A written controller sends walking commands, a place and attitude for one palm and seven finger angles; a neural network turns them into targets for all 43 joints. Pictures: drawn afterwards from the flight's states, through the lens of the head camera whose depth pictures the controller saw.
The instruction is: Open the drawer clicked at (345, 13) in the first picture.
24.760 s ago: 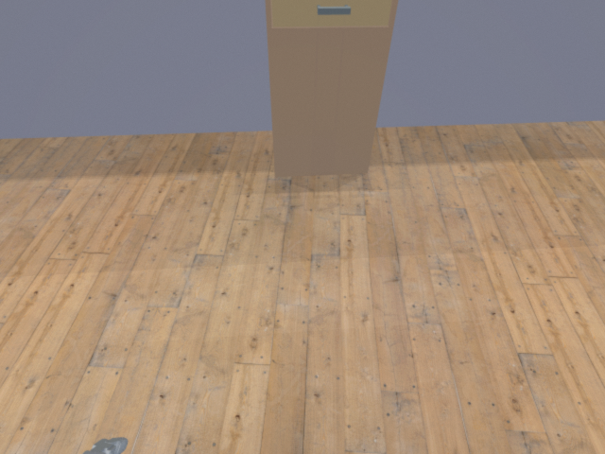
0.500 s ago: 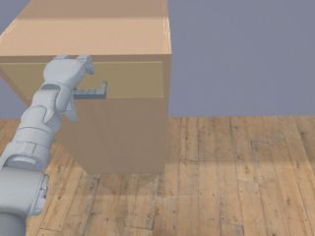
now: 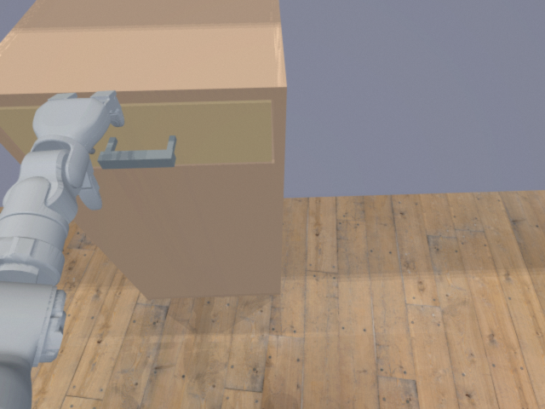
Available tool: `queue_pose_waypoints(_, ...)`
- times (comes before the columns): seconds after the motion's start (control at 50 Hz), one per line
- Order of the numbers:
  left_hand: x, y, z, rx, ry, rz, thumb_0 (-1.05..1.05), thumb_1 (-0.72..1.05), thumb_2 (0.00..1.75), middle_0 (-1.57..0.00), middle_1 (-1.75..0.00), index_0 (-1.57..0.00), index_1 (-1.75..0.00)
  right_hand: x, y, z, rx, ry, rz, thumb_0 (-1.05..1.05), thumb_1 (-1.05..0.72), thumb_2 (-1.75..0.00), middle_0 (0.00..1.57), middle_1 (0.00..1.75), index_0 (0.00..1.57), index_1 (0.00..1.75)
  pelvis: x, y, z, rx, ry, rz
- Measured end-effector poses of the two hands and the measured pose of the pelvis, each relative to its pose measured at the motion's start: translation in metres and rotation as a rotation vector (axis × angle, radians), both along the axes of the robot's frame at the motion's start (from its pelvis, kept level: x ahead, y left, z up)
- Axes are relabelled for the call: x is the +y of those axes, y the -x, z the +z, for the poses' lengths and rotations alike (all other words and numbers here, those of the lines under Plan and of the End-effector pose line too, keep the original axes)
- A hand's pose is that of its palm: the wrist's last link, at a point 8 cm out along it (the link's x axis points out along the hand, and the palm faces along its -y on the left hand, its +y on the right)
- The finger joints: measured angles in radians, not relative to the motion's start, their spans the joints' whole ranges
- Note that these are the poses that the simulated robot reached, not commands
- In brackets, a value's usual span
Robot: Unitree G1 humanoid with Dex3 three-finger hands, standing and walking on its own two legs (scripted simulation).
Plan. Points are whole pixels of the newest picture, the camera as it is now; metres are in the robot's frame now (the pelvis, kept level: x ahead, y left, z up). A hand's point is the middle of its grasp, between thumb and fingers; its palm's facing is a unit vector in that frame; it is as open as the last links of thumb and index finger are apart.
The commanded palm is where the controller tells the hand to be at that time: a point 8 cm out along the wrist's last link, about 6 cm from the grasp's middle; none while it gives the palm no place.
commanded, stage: re-aim the fingers above the handle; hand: left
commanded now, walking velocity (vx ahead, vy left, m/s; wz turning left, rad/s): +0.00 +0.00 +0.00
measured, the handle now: (140, 150) +0.52 +0.23 +0.06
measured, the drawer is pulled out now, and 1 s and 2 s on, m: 0.00 0.00 0.00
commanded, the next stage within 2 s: lower the fingers behind the handle in 0.60 s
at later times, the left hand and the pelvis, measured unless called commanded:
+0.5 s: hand (121, 147) +0.47 +0.24 +0.11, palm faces -0.01 +0.00 -1.00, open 13.4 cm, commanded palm +0.46 +0.27 +0.17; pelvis +0.00 +0.00 +0.00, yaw +0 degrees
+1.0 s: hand (112, 145) +0.47 +0.25 +0.11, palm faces -0.01 +0.00 -1.00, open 13.5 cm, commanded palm +0.46 +0.27 +0.15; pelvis -0.01 -0.01 +0.00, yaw +0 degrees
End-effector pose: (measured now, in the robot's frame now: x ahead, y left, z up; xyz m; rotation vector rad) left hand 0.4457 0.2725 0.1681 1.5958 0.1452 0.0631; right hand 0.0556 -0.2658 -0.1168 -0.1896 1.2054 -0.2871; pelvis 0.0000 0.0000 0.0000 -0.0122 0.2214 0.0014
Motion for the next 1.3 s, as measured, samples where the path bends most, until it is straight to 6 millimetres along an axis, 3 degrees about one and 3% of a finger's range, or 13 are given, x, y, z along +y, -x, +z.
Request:
queue_pose_waypoints(0.06, -0.002, 0.0, -0.004, 0.032, 0.005, -0.025, 0.0, -0.49, 0.3, -0.33, -1.21, -0.33, -1.2, -0.005, 0.005, 0.002, 0.025, 0.021, 0.005, 0.01, -0.91, -0.9, 0.21, 0.3, 0.2, 0.3, 0.0, -0.001, 0.0, 0.0, 0.003, 0.01)
queue_pose_waypoints(0.2, -0.033, -0.007, -0.008, 0.002, 0.057, -0.16, 0.0, -0.49, 0.3, -0.34, -1.21, -0.32, -1.2, -0.012, 0.005, 0.005, 0.033, 0.052, -0.003, 0.01, -0.91, -0.9, 0.21, 0.3, 0.2, 0.3, 0.001, -0.004, -0.002, 0.007, 0.007, 0.014)
queue_pose_waypoints(0.54, -0.037, -0.009, -0.003, -0.034, 0.011, -0.107, 0.0, -0.49, 0.3, -0.41, -1.22, -0.38, -1.24, 0.009, -0.009, -0.006, -0.032, -0.036, -0.007, 0.01, -0.91, -0.9, 0.21, 0.3, 0.2, 0.3, -0.003, 0.002, -0.001, 0.008, -0.003, -0.007)
queue_pose_waypoints(0.88, -0.025, -0.008, 0.0, -0.026, 0.026, -0.098, 0.0, -0.49, 0.3, -0.34, -1.24, -0.37, -1.21, -0.022, 0.02, 0.003, 0.019, 0.053, -0.033, 0.01, -0.91, -0.9, 0.21, 0.3, 0.2, 0.3, -0.008, 0.007, -0.002, 0.016, -0.004, -0.008)
queue_pose_waypoints(1.14, -0.026, -0.007, -0.003, -0.056, 0.025, -0.087, 0.0, -0.49, 0.3, -0.34, -1.25, -0.35, -1.25, -0.013, 0.03, -0.002, 0.022, 0.029, -0.031, 0.01, -0.91, -0.9, 0.21, 0.3, 0.2, 0.3, -0.006, 0.014, -0.007, 0.034, -0.002, -0.012)
queue_pose_waypoints(1.2, -0.019, -0.006, -0.01, -0.027, 0.018, -0.055, 0.0, -0.49, 0.3, -0.33, -1.24, -0.34, -1.25, -0.01, 0.033, -0.003, 0.017, 0.022, -0.038, 0.01, -0.91, -0.9, 0.21, 0.3, 0.2, 0.3, -0.005, 0.015, -0.007, 0.037, -0.002, -0.017)
queue_pose_waypoints(1.3, 0.002, 0.0, -0.041, 0.085, 0.007, 0.003, 0.0, -0.49, 0.3, -0.32, -1.22, -0.32, -1.22, -0.005, 0.039, -0.003, 0.027, 0.025, -0.046, 0.01, -0.91, -0.9, 0.21, 0.3, 0.2, 0.3, -0.002, 0.016, -0.009, 0.045, 0.001, -0.019)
